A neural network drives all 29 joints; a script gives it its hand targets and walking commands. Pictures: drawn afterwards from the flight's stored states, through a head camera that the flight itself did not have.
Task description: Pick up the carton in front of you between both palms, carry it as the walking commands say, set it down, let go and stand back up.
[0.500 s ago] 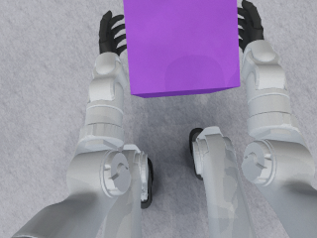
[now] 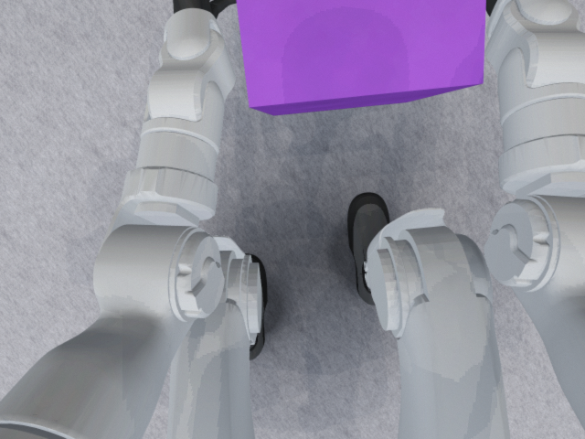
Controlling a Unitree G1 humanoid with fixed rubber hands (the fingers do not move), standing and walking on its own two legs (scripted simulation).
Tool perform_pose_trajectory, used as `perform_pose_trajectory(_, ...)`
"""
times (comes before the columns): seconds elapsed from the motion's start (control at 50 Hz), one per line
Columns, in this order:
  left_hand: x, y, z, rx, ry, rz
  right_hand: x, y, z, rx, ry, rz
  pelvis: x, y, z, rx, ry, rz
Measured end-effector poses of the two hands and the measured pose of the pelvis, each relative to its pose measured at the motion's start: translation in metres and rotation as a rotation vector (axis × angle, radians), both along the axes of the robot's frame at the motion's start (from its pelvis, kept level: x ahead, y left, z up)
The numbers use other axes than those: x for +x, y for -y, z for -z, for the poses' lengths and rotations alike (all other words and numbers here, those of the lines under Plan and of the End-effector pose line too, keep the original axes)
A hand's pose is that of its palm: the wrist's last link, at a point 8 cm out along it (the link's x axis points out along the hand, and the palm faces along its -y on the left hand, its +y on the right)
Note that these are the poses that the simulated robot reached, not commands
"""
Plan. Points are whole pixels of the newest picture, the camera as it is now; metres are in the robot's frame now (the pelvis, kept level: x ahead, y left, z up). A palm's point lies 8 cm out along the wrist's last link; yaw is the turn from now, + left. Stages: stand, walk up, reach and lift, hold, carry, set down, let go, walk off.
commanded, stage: set down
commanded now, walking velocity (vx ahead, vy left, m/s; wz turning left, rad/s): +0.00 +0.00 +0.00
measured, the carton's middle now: (343, 15) +0.53 -0.13 -0.23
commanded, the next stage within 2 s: none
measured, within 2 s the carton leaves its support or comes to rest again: rests again in 0.42 s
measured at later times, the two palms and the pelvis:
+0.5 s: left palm (201, 33) +0.54 +0.03 -0.19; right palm (494, 1) +0.50 -0.28 -0.18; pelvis -0.01 +0.00 -0.01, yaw +0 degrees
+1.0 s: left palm (198, 33) +0.54 +0.03 -0.19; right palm (493, 11) +0.49 -0.28 -0.19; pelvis -0.02 +0.00 -0.02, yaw +0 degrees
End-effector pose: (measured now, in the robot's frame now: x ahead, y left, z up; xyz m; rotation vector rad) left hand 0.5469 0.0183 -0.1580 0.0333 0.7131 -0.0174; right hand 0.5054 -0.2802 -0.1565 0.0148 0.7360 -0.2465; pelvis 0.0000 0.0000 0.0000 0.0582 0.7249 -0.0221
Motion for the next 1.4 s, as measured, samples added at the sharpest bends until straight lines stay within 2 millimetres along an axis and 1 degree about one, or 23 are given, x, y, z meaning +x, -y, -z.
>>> perform_pose_trajectory(0.26,-0.009,-0.005,0.015,0.009,-0.038,0.044,-0.008,-0.002,0.014,-0.002,-0.041,-0.023,-0.007,-0.002,0.007,-0.007,0.023,-0.017)
perform_pose_trajectory(0.44,-0.011,-0.009,0.030,0.001,-0.047,0.063,-0.006,-0.003,0.025,-0.006,-0.054,-0.034,-0.011,-0.002,0.013,-0.017,0.049,-0.024)
perform_pose_trajectory(0.56,-0.010,-0.007,0.030,-0.005,-0.039,0.084,-0.009,0.000,0.030,0.007,-0.054,-0.031,-0.010,-0.003,0.014,-0.020,0.061,-0.026)
perform_pose_trajectory(0.98,-0.009,-0.011,0.033,-0.001,-0.018,0.143,-0.013,0.001,0.035,0.036,-0.031,-0.026,-0.016,-0.004,0.017,-0.022,0.115,-0.018)
perform_pose_trajectory(1.02,-0.010,-0.014,0.036,0.023,-0.020,0.148,-0.018,0.003,0.042,0.032,-0.043,-0.005,-0.016,-0.004,0.017,-0.022,0.126,-0.015)
perform_pose_trajectory(1.06,-0.009,-0.023,0.041,0.047,-0.028,0.131,-0.026,0.008,0.051,0.020,-0.063,0.032,-0.017,-0.004,0.015,-0.023,0.133,-0.012)
perform_pose_trajectory(1.14,-0.005,-0.043,0.048,0.068,-0.032,0.096,-0.035,0.024,0.062,-0.018,-0.071,0.087,-0.017,-0.002,0.015,-0.025,0.138,-0.014)
perform_pose_trajectory(1.2,-0.002,-0.049,0.047,0.069,-0.021,0.092,-0.031,0.034,0.058,-0.028,-0.042,0.101,-0.016,-0.001,0.015,-0.027,0.141,-0.013)
perform_pose_trajectory(1.28,0.002,-0.044,0.037,0.052,0.010,0.096,-0.019,0.040,0.042,-0.025,0.010,0.100,-0.015,0.001,0.015,-0.026,0.133,-0.009)
perform_pose_trajectory(1.34,0.006,-0.036,0.021,0.048,0.043,0.097,-0.011,0.041,0.024,-0.019,0.048,0.093,-0.015,0.001,0.012,-0.022,0.126,0.002)
perform_pose_trajectory(1.4,0.009,-0.028,-0.003,0.055,0.077,0.095,-0.006,0.042,0.002,-0.015,0.084,0.086,-0.014,0.001,0.005,-0.014,0.117,0.016)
